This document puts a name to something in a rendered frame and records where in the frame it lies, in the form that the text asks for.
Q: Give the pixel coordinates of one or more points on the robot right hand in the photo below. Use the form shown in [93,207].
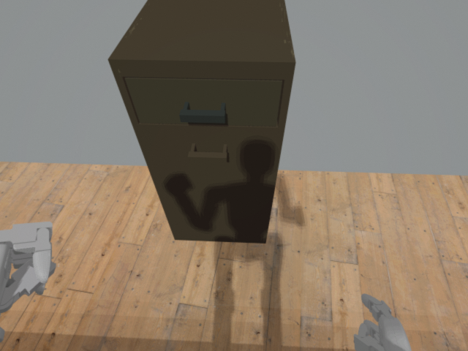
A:
[388,335]

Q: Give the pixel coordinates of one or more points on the drawer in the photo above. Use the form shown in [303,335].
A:
[248,102]

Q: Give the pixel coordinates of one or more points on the robot left hand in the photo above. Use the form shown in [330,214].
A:
[28,248]

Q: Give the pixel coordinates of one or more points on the handle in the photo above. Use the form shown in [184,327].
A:
[207,157]
[202,116]

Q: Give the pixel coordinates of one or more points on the cabinet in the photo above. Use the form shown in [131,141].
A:
[231,39]

